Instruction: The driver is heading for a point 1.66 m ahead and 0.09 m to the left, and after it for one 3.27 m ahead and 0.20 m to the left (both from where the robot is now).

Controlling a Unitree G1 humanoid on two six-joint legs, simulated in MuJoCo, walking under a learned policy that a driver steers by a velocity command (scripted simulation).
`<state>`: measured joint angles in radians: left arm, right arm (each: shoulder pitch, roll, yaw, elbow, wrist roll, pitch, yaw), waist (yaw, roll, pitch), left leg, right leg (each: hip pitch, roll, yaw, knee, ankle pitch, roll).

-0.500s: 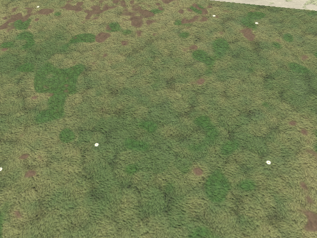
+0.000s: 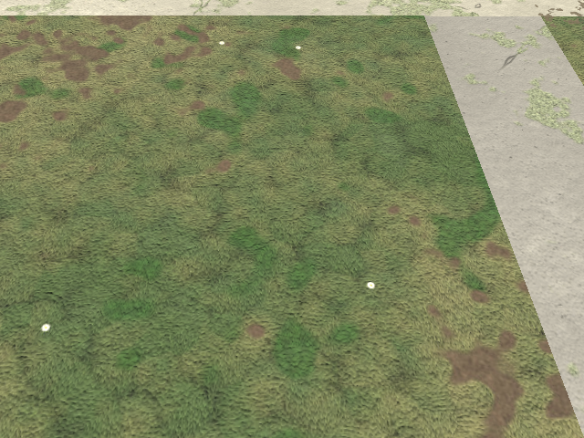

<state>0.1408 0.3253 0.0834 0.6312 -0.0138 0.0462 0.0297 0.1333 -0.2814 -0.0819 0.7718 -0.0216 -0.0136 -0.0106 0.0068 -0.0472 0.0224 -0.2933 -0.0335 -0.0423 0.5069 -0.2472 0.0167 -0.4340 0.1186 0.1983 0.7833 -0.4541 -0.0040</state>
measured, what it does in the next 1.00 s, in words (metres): steps on the spot: right foot, then left foot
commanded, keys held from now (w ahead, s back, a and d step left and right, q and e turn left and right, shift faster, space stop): e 0.18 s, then no key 0.82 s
